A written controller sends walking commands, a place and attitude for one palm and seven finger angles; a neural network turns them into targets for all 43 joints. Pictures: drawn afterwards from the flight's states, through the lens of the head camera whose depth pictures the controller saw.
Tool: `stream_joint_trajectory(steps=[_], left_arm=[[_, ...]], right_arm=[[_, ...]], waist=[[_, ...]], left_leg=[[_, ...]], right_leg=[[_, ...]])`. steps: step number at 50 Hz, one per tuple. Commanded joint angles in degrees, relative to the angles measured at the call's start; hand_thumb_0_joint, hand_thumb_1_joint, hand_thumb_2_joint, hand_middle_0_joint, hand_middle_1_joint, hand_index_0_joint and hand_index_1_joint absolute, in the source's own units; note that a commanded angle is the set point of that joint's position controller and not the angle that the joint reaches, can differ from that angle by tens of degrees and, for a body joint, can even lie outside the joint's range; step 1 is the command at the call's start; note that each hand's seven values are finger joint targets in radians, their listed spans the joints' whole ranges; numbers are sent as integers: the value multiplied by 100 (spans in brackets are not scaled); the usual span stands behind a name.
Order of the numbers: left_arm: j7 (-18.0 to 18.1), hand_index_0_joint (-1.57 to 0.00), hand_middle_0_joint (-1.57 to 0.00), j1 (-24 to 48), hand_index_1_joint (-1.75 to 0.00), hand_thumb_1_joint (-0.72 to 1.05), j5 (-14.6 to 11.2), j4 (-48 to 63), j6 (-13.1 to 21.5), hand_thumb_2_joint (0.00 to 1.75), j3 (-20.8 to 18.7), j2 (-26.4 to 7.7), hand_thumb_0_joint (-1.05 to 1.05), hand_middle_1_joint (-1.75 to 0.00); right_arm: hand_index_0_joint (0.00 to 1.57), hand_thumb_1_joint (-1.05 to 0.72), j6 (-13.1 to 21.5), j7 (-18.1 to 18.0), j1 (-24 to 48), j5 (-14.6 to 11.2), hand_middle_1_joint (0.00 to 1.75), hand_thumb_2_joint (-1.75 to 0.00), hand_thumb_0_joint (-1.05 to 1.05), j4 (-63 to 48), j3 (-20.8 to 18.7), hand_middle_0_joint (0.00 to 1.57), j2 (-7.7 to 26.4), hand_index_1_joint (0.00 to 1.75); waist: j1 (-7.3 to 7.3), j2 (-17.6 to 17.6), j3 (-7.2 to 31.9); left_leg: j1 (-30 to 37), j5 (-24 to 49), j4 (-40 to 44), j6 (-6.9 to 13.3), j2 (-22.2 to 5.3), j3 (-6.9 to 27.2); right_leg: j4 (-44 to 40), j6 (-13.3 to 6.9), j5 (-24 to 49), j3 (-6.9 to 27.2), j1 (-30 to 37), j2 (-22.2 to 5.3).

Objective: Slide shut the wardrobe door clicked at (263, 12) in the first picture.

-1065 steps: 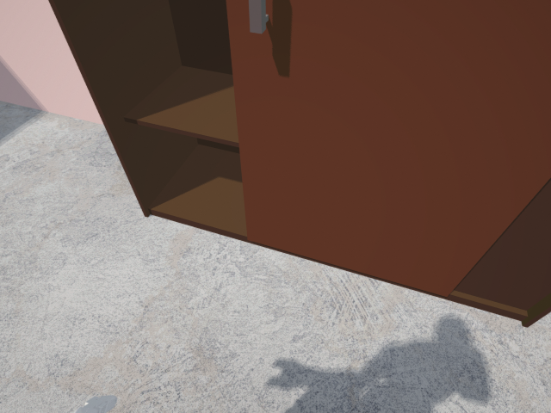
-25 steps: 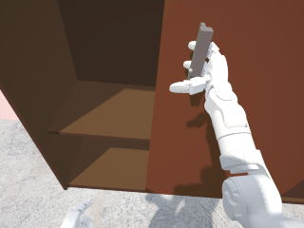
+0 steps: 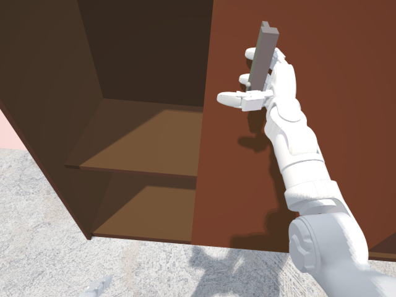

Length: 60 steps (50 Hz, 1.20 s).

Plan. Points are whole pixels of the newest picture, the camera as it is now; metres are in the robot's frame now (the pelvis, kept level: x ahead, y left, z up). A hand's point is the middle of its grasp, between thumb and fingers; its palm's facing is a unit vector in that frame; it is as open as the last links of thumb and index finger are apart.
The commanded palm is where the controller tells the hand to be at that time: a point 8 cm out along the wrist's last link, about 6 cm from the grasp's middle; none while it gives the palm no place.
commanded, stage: grip the handle and tug to test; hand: right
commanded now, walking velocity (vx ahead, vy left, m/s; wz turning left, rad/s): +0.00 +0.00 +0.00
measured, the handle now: (257, 67) +0.49 -0.06 +0.25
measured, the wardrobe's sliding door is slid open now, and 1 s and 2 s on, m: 0.51 0.51 0.51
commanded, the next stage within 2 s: move the hooked fingers beside the handle in 1.16 s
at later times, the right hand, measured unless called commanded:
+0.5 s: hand (245, 84) +0.45 -0.03 +0.24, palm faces -0.01 +1.00 +0.00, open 5.7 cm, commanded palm +0.44 -0.08 +0.23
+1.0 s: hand (245, 84) +0.45 -0.03 +0.24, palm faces -0.01 +1.00 +0.00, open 5.7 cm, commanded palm +0.43 -0.08 +0.23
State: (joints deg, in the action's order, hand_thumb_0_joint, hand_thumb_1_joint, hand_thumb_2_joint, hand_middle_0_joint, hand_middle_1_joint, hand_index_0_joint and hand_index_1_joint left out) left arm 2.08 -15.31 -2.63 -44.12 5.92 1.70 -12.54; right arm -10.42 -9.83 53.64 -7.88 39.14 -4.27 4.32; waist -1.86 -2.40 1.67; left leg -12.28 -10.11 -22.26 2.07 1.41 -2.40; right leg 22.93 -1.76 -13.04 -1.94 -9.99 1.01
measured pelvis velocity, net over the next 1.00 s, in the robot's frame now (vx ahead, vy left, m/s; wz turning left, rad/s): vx -0.01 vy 0.00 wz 0.00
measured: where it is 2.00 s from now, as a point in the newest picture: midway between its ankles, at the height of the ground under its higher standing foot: outside the picture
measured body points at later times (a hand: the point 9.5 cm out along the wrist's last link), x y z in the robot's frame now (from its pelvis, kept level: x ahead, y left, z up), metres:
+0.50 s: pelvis -0.01 +0.00 +0.00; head -0.01 +0.01 +0.45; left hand +0.10 +0.23 -0.12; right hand +0.44 -0.09 +0.24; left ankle +0.02 +0.10 -0.74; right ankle -0.01 -0.10 -0.74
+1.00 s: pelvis -0.01 +0.00 +0.00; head -0.01 +0.01 +0.45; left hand +0.08 +0.24 -0.12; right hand +0.44 -0.09 +0.24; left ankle +0.02 +0.10 -0.74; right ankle -0.01 -0.10 -0.74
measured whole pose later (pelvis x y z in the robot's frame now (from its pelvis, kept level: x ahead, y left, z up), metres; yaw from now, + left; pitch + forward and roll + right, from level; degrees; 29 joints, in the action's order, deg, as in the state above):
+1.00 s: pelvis -0.01 +0.00 +0.00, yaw +0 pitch +1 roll +0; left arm 2.0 -16.9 -2.7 -45.1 10.4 2.0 -12.7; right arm -5.4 -10.2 58.3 -7.3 46.9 -4.7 4.5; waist -2.2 -1.8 1.8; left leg -15.5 -9.6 -23.9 1.9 1.0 -2.0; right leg 23.9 -2.0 -12.4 -2.3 -12.9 1.4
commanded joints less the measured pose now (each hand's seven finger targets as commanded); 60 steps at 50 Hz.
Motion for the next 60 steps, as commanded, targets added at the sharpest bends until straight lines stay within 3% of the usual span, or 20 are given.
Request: stream_joint_trajectory(steps=[1, 10, 13, 16, 18, 20, 26, 27, 28, 31, 33, 36, 38, 41, 44, 45, 49, 50, 51, 60], left_arm=[[32, -20, -20, 403, -30, 90, -17, 771, 377, 90, -185, -612, 0, -30], [39, -20, -20, 277, -30, 90, 8, 638, 479, 90, -187, -623, 0, -30], [53, -20, -20, 244, -30, 90, 5, 600, 514, 90, -167, -635, 0, -30], [41, -20, -20, 248, -30, 90, 0, 615, 555, 90, -165, -612, 0, -30], [32, -20, -20, 191, -30, 90, -3, 570, 594, 90, -162, -611, 0, -30], [29, -20, -20, 192, -30, 90, 16, 588, 615, 90, -180, -639, 0, -30], [12, -20, -20, 149, -30, 90, -8, 556, 640, 90, -166, -627, 0, -30], [18, -20, -20, 93, -30, 90, 3, 541, 657, 90, -177, -654, 0, -30], [14, -20, -20, 129, -30, 90, -5, 557, 667, 90, -182, -637, 0, -30], [21, -20, -20, 106, -30, 90, -2, 558, 691, 90, -180, -643, 0, -30], [33, -20, -20, 64, -30, 90, -7, 522, 688, 90, -163, -650, 0, -30], [38, -20, -20, 64, -30, 90, -22, 535, 696, 90, -155, -652, 0, -30], [48, -20, -20, 34, -30, 90, -12, 525, 708, 90, -161, -662, 0, -30], [43, -20, -20, 47, -30, 90, -23, 556, 734, 90, -152, -645, 0, -30], [40, -20, -20, 53, -30, 90, -20, 576, 768, 90, -168, -653, 0, -30], [34, -20, -20, 50, -30, 90, -4, 601, 754, 90, -173, -651, 0, -30], [24, -20, -20, 141, -30, 90, -31, 662, 741, 90, -158, -649, 0, -30], [25, -20, -20, 171, -30, 90, -30, 690, 710, 90, -164, -659, 0, -30], [21, -20, -20, 201, -30, 90, -46, 723, 717, 90, -160, -649, 0, -30], [0, -20, -20, 437, -30, 90, -50, 904, 544, 90, -172, -636, 0, -30]], right_arm=[[36, -11, 487, 65, 3436, -12, 129, -56, 0, -1184, 35, 36, 401, 129], [41, -53, 587, -19, 3847, 23, 135, -74, 0, -799, 228, 41, 173, 135], [43, -67, 611, -8, 3935, -14, 137, -80, 0, -602, 74, 43, 312, 137], [44, -81, 717, 10, 3926, 12, 139, -86, 0, -637, 172, 44, 189, 139], [45, -90, 763, 20, 4087, 21, 140, -90, 0, -578, 306, 45, 52, 140], [45, -90, 823, 12, 3948, 0, 140, -90, 0, -606, 196, 45, 207, 140], [45, -90, 860, -59, 3984, 87, 140, -90, 0, -432, 227, 45, 159, 140], [45, -90, 877, -71, 4054, 99, 140, -90, 0, -433, 130, 45, 313, 140], [45, -90, 889, -61, 4073, 111, 140, -90, 0, -504, 169, 45, 282, 140], [45, -90, 890, -65, 4014, 94, 140, -90, 0, -426, 170, 45, 241, 140], [45, -90, 855, -59, 4083, 102, 140, -90, 0, -281, 31, 45, 465, 140], [45, -90, 864, -36, 4057, 114, 140, -90, 0, -238, 125, 45, 334, 140], [45, -90, 866, -46, 4087, 116, 140, -90, 0, -215, -20, 45, 539, 140], [45, -90, 877, -33, 4002, 102, 140, -90, 0, -222, 127, 45, 304, 140], [45, -90, 888, -14, 3963, 103, 140, -90, 0, -358, 67, 45, 419, 140], [45, -90, 889, -16, 3811, 112, 140, -90, 0, -321, 49, 45, 437, 140], [45, -90, 821, 75, 3568, 21, 140, -90, 0, -454, -82, 45, 545, 140], [45, -90, 811, 78, 3412, 34, 140, -90, 0, -432, -82, 45, 567, 140], [45, -90, 811, 90, 3424, 16, 140, -90, 0, -618, -37, 45, 478, 140], [45, -90, 449, 136, 2622, -37, 140, -90, 0, -1202, -138, 45, 587, 140]], waist=[[-160, 533, 1504], [-260, 588, 1422], [-280, 773, 1421], [-250, 478, 1512], [-331, 546, 1416], [-223, 605, 1545], [-302, 611, 1262], [-297, 749, 1359], [-296, 571, 1441], [-287, 652, 1418], [-297, 663, 1329], [-309, 640, 1258], [-291, 639, 1379], [-301, 521, 1326], [-285, 623, 1456], [-190, 540, 1475], [-165, 794, 1422], [-96, 712, 1370], [-127, 604, 1409], [51, 743, 1449]], left_leg=[[275, 580, 314, -74, -50, 190], [54, 410, 254, -70, -72, 157], [30, 384, 267, -102, -69, 192], [4, 427, 221, -72, -78, 193], [-114, 362, 219, -79, -70, 175], [52, 375, 182, -49, -78, 151], [-159, 166, 236, -94, -69, 173], [-102, 172, 238, -101, -67, 185], [-117, 172, 221, -93, -74, 197], [-115, 156, 232, -95, -67, 195], [-119, 29, 275, -113, -77, 218], [-154, -3, 275, -103, -73, 202], [-119, -9, 286, -112, -79, 228], [-173, -81, 270, -107, -76, 207], [-100, -5, 264, -113, -79, 215], [7, 14, 242, -80, -94, 191], [115, 65, 318, -117, -79, 234], [177, 21, 310, -88, -96, 210], [128, 81, 302, -92, -76, 218], [488, 510, 330, -82, -86, 191]], right_leg=[[-240, -34, 749, 219, 478, -79], [-237, -1, 581, 275, 471, -93], [-218, -26, 501, 243, 390, -88], [-200, -2, 582, 260, 489, -89], [-211, 7, 493, 291, 491, -98], [-225, 25, 569, 319, 454, -90], [-263, 7, 269, 285, 305, -107], [-266, 0, 266, 299, 283, -99], [-253, 6, 280, 279, 352, -105], [-260, 3, 256, 291, 322, -102], [-274, -7, 82, 257, 178, -86], [-293, -8, 51, 268, 166, -88], [-267, -18, 47, 248, 163, -84], [-303, 3, -54, 269, 156, -82], [-280, -10, 49, 248, 194, -91], [-311, 11, 118, 275, 164, -74], [-285, -29, 153, 197, 97, -82], [-327, -14, 151, 212, 58, -77], [-321, -13, 186, 213, 150, -86], [-298, -30, 690, 147, 214, -77]])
